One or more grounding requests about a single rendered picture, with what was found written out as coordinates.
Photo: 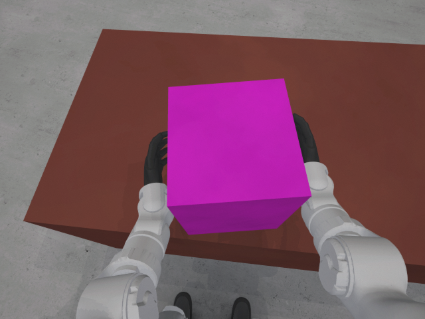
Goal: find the right robot foot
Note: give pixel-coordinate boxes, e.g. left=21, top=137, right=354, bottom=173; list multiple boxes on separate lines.
left=231, top=297, right=251, bottom=319

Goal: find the left robot shin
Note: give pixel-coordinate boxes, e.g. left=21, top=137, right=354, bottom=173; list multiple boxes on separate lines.
left=163, top=306, right=185, bottom=315

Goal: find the robot right upper arm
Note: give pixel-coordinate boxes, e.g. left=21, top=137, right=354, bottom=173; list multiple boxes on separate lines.
left=319, top=235, right=425, bottom=319

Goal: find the carton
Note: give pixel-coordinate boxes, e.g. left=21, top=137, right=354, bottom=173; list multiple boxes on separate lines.
left=167, top=78, right=311, bottom=235

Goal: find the robot right forearm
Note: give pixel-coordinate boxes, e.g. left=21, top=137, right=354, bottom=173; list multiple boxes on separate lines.
left=301, top=161, right=408, bottom=289

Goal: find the robot left upper arm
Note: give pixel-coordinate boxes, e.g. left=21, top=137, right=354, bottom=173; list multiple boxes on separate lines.
left=77, top=272, right=159, bottom=319

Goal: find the left robot hand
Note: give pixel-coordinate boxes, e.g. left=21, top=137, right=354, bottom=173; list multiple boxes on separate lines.
left=144, top=131, right=168, bottom=186

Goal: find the robot left forearm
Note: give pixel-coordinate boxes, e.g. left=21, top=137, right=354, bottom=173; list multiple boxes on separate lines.
left=76, top=183, right=174, bottom=319

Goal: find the pedestal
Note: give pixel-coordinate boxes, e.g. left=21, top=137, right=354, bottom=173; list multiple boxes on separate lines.
left=23, top=29, right=425, bottom=284

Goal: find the right robot hand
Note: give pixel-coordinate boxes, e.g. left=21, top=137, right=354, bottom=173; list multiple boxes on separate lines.
left=292, top=113, right=319, bottom=163

